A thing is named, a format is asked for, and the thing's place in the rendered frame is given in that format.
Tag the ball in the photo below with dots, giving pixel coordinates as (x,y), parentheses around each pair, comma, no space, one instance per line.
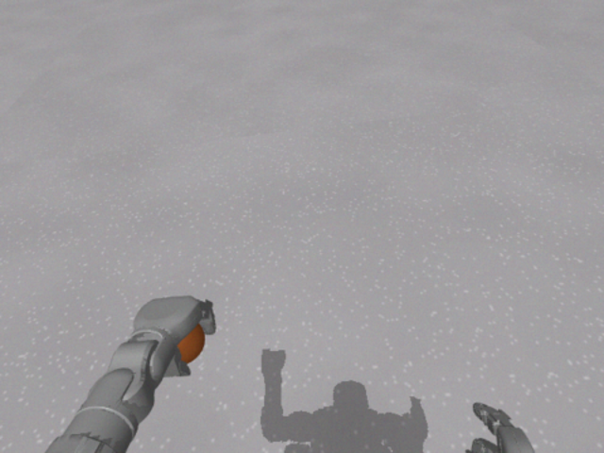
(192,345)

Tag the right robot hand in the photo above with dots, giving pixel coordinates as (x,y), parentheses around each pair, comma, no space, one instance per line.
(509,439)

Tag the left robot arm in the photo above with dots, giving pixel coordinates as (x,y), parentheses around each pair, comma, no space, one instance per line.
(108,420)

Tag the left robot hand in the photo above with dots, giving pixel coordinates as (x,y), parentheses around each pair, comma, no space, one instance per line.
(178,316)

